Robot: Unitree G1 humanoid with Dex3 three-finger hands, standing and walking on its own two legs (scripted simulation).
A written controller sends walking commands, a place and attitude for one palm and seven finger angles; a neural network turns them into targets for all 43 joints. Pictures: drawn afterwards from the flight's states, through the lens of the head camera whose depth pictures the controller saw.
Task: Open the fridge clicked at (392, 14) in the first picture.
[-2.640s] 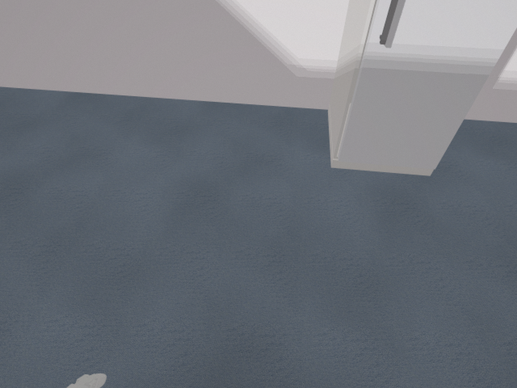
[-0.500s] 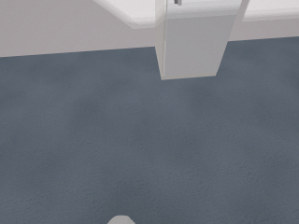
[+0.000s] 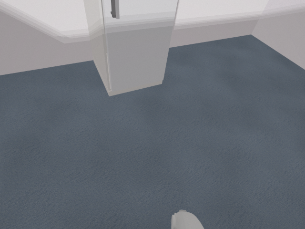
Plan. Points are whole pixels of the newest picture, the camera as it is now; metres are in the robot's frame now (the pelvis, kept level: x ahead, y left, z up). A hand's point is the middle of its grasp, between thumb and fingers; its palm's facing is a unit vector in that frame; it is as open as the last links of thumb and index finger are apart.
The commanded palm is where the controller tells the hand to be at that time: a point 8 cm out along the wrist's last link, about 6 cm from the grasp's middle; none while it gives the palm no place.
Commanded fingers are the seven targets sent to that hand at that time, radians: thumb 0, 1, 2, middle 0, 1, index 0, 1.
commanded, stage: walk to a spot facing it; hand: left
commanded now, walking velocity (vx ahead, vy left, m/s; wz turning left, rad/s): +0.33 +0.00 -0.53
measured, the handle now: out of the picture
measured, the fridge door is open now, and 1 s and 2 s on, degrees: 0 0 0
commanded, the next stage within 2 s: turn to face it in 1.34 s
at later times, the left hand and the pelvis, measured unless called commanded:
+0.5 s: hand (114, 173) +0.32 +0.14 -0.17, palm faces -0.22 -0.95 -0.23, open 7.2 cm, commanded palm none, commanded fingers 0.00 0.90 0.90 -0.20 -0.30 -0.20 -0.30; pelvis +0.22 -0.04 -0.01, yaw -14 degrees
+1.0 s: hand (127, 127) +0.53 +0.13 -0.18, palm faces -0.34 -0.93 -0.14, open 7.3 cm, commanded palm none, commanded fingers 0.00 0.90 0.90 -0.20 -0.30 -0.20 -0.30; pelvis +0.44 -0.03 +0.00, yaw -25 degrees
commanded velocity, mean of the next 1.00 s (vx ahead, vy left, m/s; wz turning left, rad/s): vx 0.36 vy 0.00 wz -0.35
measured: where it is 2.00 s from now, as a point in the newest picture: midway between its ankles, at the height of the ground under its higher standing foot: (185, 158)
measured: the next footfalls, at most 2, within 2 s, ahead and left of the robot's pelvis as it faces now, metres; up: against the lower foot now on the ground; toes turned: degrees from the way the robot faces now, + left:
right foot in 0.20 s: +0.22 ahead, -0.11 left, +0.00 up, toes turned -15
left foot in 0.68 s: +0.47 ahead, +0.05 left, +0.00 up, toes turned -7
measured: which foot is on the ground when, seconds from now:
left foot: down 0.00-0.20, up 0.22-0.66, down 0.68-1.00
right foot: up 0.00-0.18, down 0.20-0.70, up 0.72-1.00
